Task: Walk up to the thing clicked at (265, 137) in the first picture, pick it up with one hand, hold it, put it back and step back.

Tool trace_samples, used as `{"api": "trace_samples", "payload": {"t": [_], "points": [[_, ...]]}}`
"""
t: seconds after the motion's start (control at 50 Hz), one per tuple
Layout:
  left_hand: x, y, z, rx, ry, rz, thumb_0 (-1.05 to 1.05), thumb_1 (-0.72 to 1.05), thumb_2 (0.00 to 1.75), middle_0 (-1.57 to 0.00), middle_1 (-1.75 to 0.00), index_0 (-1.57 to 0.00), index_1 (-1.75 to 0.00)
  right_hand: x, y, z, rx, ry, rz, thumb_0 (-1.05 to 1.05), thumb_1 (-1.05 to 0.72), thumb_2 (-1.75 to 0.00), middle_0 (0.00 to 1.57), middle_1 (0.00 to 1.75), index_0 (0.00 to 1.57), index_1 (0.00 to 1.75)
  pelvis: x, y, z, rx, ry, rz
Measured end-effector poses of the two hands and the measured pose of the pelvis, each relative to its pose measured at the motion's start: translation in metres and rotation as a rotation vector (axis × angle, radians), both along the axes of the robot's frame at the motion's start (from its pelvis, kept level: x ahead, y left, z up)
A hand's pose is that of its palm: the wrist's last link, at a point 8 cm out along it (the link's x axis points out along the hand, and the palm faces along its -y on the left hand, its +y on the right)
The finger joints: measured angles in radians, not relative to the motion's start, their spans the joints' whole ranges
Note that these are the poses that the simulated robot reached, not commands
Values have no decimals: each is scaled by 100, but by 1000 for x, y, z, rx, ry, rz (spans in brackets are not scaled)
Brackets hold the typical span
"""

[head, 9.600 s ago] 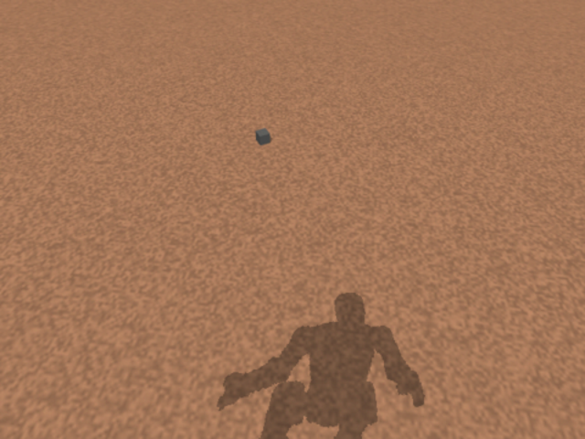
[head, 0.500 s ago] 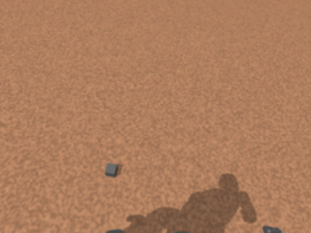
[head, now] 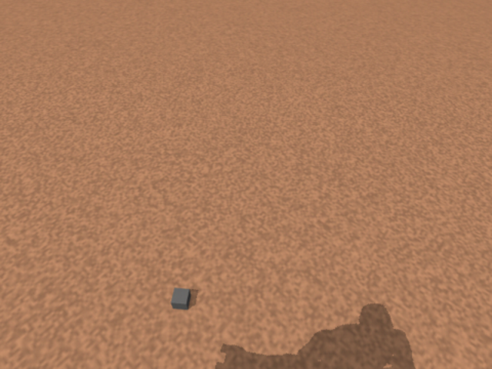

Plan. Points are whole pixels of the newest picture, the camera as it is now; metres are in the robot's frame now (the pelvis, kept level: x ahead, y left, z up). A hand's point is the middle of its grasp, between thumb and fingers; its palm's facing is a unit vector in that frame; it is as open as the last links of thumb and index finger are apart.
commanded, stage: walk up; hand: left
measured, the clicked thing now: (181, 298) +0.54 +0.23 -0.74
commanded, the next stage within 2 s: none
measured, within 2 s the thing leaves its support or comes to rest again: neither
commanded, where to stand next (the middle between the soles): +0.16 -0.01 m, yaw +1 degrees
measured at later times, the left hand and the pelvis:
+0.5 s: hand out of the picture +0.11 +0.25 -0.15, palm faces -0.03 -0.94 -0.34, open 7.4 cm; pelvis +0.02 +0.00 +0.01, yaw -1 degrees
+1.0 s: hand out of the picture +0.14 +0.22 -0.14, palm faces -0.09 -0.91 -0.41, open 7.4 cm; pelvis +0.06 -0.05 +0.00, yaw -4 degrees
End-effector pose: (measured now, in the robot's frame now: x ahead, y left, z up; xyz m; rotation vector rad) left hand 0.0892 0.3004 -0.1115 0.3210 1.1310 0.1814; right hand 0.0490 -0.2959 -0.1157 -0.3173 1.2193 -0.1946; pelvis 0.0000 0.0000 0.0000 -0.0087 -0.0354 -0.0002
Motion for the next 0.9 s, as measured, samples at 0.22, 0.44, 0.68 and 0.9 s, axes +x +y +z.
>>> {"api": "trace_samples", "payload": {"t": [0.22,0.44,0.68,0.9], "points": [[3,-5,-7,-14,89,14,1,90,90,-20,-30,-20,-30,27,-8,10,-30,-6,-20,1,-91,-90,21,30,21,29,18,0,6,7,7,-9],[15,-10,-1,-2,72,15,1,90,90,-20,-30,-20,-30,70,-6,12,-7,-92,-11,1,-91,-90,21,30,20,29,23,-4,7,7,-4,-13],[16,-11,0,7,88,7,1,90,90,-20,-30,-20,-30,61,-6,8,11,-62,-33,1,-91,-90,21,30,21,29,25,-6,8,9,-5,-26],[36,-22,6,70,99,-45,1,90,90,-20,-30,-20,-30,3,-59,-6,-19,60,-127,1,-91,-90,21,30,21,30,50,-38,-2,28,-25,-58]]}}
